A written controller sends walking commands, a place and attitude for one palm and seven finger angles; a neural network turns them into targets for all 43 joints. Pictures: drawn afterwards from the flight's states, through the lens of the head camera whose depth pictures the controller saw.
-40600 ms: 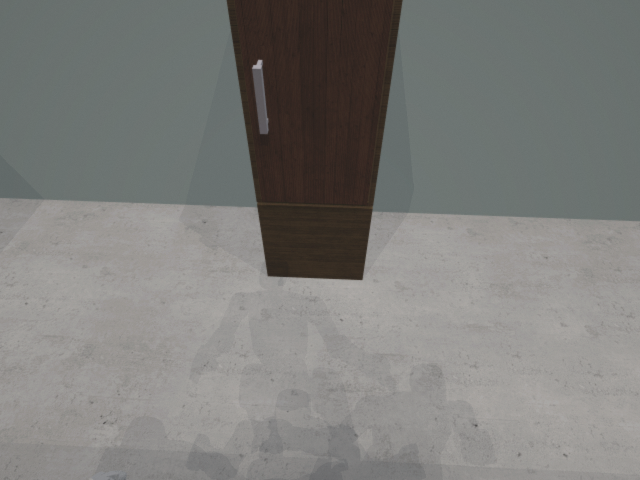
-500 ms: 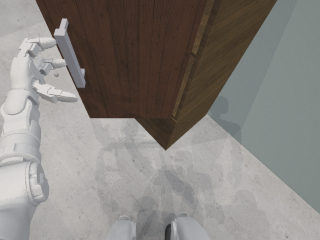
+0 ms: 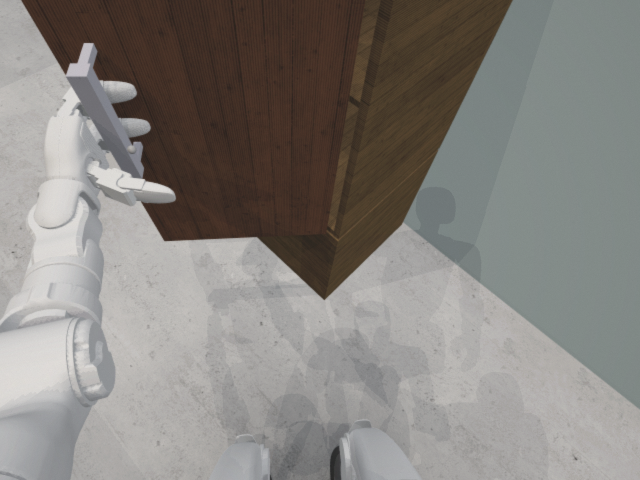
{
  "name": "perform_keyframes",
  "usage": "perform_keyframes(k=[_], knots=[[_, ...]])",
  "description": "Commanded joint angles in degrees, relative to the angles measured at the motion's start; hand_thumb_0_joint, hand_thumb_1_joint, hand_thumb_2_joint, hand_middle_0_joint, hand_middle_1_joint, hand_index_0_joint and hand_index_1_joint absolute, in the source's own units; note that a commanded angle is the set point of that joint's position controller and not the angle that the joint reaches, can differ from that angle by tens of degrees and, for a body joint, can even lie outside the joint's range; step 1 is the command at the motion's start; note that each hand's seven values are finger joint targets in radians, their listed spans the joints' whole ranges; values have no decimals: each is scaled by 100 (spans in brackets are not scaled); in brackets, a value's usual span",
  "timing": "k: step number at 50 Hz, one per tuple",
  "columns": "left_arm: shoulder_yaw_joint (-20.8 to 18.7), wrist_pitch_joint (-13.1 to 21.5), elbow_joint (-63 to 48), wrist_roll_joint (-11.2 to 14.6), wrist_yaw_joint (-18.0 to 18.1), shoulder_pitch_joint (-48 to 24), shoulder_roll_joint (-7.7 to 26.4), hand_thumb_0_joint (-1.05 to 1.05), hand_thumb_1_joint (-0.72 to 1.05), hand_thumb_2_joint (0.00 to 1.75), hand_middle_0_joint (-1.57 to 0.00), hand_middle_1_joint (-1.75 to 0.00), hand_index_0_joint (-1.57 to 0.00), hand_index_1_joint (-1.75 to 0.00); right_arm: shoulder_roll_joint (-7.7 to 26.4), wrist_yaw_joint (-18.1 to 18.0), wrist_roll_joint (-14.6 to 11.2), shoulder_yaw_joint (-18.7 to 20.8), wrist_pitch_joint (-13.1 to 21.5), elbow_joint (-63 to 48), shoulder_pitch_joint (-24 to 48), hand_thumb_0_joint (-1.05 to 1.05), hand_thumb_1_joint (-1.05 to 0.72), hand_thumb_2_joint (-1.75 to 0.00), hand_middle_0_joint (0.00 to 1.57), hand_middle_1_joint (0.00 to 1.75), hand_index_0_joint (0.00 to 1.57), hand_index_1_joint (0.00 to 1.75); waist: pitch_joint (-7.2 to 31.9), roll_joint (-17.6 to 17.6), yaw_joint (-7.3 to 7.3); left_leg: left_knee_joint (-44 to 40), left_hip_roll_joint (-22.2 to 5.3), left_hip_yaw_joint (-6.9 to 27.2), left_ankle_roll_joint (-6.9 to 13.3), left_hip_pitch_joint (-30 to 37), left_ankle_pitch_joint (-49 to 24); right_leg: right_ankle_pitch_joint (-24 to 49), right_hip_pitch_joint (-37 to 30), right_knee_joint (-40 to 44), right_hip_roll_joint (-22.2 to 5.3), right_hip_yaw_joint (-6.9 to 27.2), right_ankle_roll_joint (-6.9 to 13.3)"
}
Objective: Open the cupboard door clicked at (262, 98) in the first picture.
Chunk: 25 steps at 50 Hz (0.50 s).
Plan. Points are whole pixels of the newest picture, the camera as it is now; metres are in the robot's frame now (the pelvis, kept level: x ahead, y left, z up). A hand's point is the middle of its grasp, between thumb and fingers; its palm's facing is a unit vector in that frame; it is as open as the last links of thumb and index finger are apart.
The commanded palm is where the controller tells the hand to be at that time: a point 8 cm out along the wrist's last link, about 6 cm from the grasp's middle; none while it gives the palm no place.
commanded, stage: slide the fingers in behind the handle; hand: left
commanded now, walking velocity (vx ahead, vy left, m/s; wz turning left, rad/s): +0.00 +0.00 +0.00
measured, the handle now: (114, 118) +0.55 +0.23 +0.09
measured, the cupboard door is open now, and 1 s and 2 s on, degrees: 49 48 84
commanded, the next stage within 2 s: close the thumb around the handle in 0.24 s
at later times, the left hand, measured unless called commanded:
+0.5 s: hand (126, 147) +0.50 +0.21 +0.08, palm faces +0.03 -1.00 -0.01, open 13.1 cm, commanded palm +0.48 +0.25 +0.08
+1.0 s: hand (129, 148) +0.50 +0.21 +0.08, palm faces +0.01 -1.00 +0.01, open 5.7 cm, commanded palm +0.48 +0.26 +0.08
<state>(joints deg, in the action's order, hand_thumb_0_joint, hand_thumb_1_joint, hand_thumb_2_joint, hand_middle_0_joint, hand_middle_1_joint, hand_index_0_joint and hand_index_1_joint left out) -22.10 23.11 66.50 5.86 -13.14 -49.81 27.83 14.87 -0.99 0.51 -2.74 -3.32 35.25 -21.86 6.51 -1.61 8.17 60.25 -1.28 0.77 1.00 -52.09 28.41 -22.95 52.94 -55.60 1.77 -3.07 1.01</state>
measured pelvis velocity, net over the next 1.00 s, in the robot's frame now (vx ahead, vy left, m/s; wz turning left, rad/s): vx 0.01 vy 0.01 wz -0.01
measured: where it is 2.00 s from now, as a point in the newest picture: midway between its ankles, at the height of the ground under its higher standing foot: outside the picture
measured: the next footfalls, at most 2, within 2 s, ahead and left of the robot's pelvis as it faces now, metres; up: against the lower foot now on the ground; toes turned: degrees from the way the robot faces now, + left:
none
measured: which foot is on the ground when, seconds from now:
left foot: down 0.00-1.00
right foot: down 0.00-1.00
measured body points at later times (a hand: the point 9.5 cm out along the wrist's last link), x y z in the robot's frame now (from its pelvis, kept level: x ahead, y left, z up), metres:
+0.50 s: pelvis +0.00 +0.00 +0.00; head +0.12 +0.02 +0.43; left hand +0.49 +0.26 +0.09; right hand +0.01 -0.27 -0.11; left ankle +0.00 +0.10 -0.67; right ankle +0.03 -0.11 -0.67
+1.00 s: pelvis +0.01 +0.01 +0.00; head +0.13 +0.04 +0.43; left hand +0.50 +0.26 +0.08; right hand +0.02 -0.25 -0.11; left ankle +0.00 +0.10 -0.67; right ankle +0.03 -0.11 -0.67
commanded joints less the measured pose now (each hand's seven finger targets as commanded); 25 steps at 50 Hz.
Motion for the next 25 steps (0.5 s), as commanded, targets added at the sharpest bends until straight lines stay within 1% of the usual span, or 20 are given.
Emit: perform_keyframes(k=[1, 2, 3, 4, 7, 8, 9, 10, 11, 12, 14, 15, 17, 18, 19, 20, 21, 23, 24, 25], knots=[[-76, 372, -1184, 91, -82, -2479, 1381, 0, -50, 30, -30, -120, -30, -120, 1011, -101, -28, 408, 116, -334, -876, 0, -90, -90, 20, 30, 20, 30, 2605, -302, 139, -671, 80, 107, 70, 1240, -1960, 1791, -1674, 578, 49, 284, -5], [-117, 357, -1170, 78, -92, -2519, 1477, 0, -50, 30, -30, -120, -30, -120, 1025, -108, -33, 401, 110, -316, -887, 0, -90, -90, 20, 30, 20, 30, 2518, -342, 130, -692, 77, 114, 62, 1176, -1882, 1720, -1638, 580, 41, 274, 2], [-56, 339, -1167, 92, -109, -2550, 1419, 0, -50, 30, -30, -120, -30, -120, 1021, -109, -42, 395, 110, -321, -876, 0, -90, -90, 20, 30, 20, 30, 2454, -420, 142, -708, 87, 100, 65, 1163, -1789, 1639, -1610, 608, 44, 288, 4], [-115, 309, -1107, 104, -118, -2498, 1467, 0, -50, 30, -30, -120, -30, -120, 1032, -117, -39, 398, 112, -322, -896, 0, -90, -90, 20, 30, 20, 30, 2460, -290, 144, -708, 83, 98, 79, 1111, -1733, 1597, -1639, 623, 48, 284, -1], [-275, 310, -1151, 101, -159, -2644, 1767, 0, -50, 30, -30, -120, -30, -120, 1052, -147, -43, 397, 123, -300, -913, 0, -90, -90, 20, 30, 20, 30, 2537, -428, 141, -689, 88, 77, 86, 1051, -1715, 1637, -1726, 629, 33, 335, -8], [-253, 273, -1029, 98, -180, -2493, 1723, 0, -50, 30, -30, -120, -30, -120, 1044, -147, -51, 382, 128, -330, -916, 0, -90, -90, 20, 30, 20, 30, 2483, -389, 99, -696, 110, 52, 91, 955, -1648, 1597, -1775, 642, 35, 349, -4], [-195, 279, -1161, 118, -195, -2578, 1675, 0, -50, 30, -30, -120, -30, -120, 1043, -149, -52, 387, 134, -319, -914, 0, -90, -90, 20, 30, 20, 30, 2514, -413, 158, -712, 94, 64, 95, 1030, -1696, 1634, -1759, 654, 32, 335, -11], [-256, 318, -1243, 131, -205, -2533, 1710, 0, -50, 30, -30, -120, -30, -120, 1044, -150, -42, 398, 142, -337, -949, 0, -90, -90, 20, 30, 20, 30, 2680, -511, 83, -688, 105, 77, 87, 1147, -1846, 1724, -1780, 597, 40, 323, 16], [-192, 288, -1170, 153, -218, -2536, 1614, 0, -50, 30, -30, -120, -30, -120, 1040, -148, -46, 399, 141, -321, -936, 0, -90, -90, 20, 30, 20, 30, 2659, -526, 138, -684, 91, 72, 81, 1184, -1853, 1717, -1687, 618, 39, 314, -3], [-250, 266, -1094, 147, -222, -2497, 1711, 0, -50, 30, -30, -120, -30, -120, 1054, -153, -53, 397, 136, -290, -943, 0, -90, -90, 20, 30, 20, 30, 2545, -438, 124, -674, 81, 71, 85, 1100, -1804, 1678, -1685, 633, 39, 322, -6], [-179, 202, -1008, 138, -225, -2551, 1671, 0, -50, 30, -30, -120, -30, -120, 1065, -159, -57, 383, 135, -305, -930, 0, -90, -90, 20, 30, 20, 30, 2320, -388, 179, -708, 84, 65, 90, 968, -1639, 1553, -1630, 668, 41, 320, -16], [-276, 209, -998, 153, -205, -2565, 1764, 0, -50, 30, -30, -120, -30, -120, 1071, -165, -46, 378, 145, -312, -956, 0, -90, -90, 20, 30, 20, 30, 2338, -331, 179, -681, 89, 76, 113, 925, -1635, 1545, -1645, 660, 49, 331, -8], [-219, 195, -1034, 105, -204, -2644, 1754, 0, -50, 30, -30, -120, -30, -120, 1079, -174, -47, 390, 145, -309, -954, 0, -90, -90, 20, 30, 20, 30, 2438, -512, 192, -698, 77, 88, 87, 1063, -1695, 1535, -1537, 634, 32, 304, -13], [-201, 181, -1022, 114, -213, -2591, 1708, 0, -44, 32, -30, -121, -30, -121, 1081, -163, -43, 384, 151, -315, -968, 0, -90, -90, 20, 30, 20, 30, 2495, -505, 166, -692, 80, 94, 84, 1095, -1714, 1515, -1531, 627, 38, 296, -10], [-301, 156, -956, 121, -211, -2518, 1819, 0, -39, 35, -31, -121, -31, -121, 1093, -164, -44, 386, 150, -322, -973, 0, -90, -90, 20, 30, 20, 30, 2471, -416, 154, -688, 77, 81, 89, 1021, -1697, 1521, -1590, 636, 40, 301, -14], [-378, 190, -1048, 138, -203, -2530, 1902, 0, -33, 37, -31, -122, -31, -122, 1095, -166, -31, 384, 151, -335, -995, 0, -90, -90, 20, 30, 20, 30, 2539, -444, 141, -680, 80, 94, 95, 1084, -1813, 1617, -1635, 612, 46, 294, -1], [-326, 193, -1087, 134, -221, -2520, 1830, 0, -28, 40, -32, -122, -32, -122, 1081, -160, -38, 387, 153, -348, -979, 0, -90, -90, 20, 30, 20, 30, 2654, -541, 123, -667, 82, 73, 83, 1140, -1885, 1690, -1635, 595, 42, 308, -11], [-334, 147, -974, 153, -233, -2333, 1804, 0, -16, 44, -32, -124, -32, -124, 1079, -148, -43, 380, 137, -368, -976, 0, -90, -90, 20, 30, 20, 30, 2484, -418, 116, -691, 73, 61, 79, 1074, -1883, 1708, -1659, 621, 52, 286, -12], [-326, 184, -1209, 147, -246, -2469, 1857, 0, -11, 47, -33, -124, -33, -124, 1087, -148, -37, 381, 136, -386, -952, 0, -90, -90, 20, 30, 20, 30, 2598, -568, 91, -699, 64, 76, 61, 1161, -1927, 1723, -1661, 586, 45, 279, -4], [-310, 225, -1238, 144, -236, -2471, 1798, 0, -5, 49, -33, -125, -33, -125, 1071, -138, -24, 381, 138, -403, -973, 0, -90, -90, 20, 30, 20, 30, 2651, -617, 81, -679, 70, 103, 63, 1236, -1998, 1723, -1597, 556, 60, 264, 22]])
